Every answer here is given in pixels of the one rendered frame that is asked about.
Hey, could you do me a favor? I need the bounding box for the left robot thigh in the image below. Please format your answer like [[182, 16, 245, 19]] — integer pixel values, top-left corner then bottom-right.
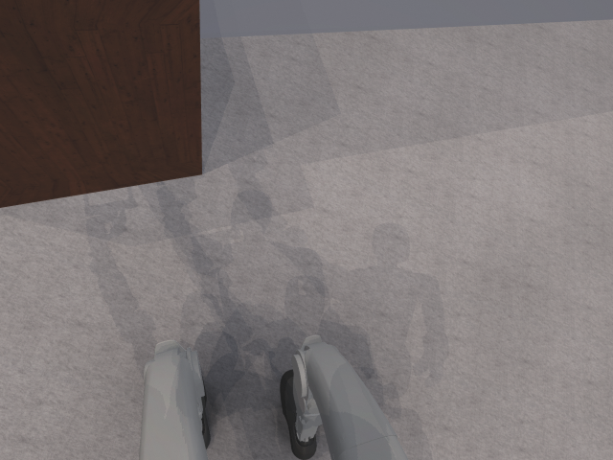
[[139, 348, 208, 460]]

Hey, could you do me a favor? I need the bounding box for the cabinet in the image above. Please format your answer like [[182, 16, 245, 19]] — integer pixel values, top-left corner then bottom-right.
[[0, 0, 202, 208]]

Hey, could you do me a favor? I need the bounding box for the right robot shin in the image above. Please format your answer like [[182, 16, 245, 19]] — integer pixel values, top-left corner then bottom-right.
[[293, 335, 339, 442]]

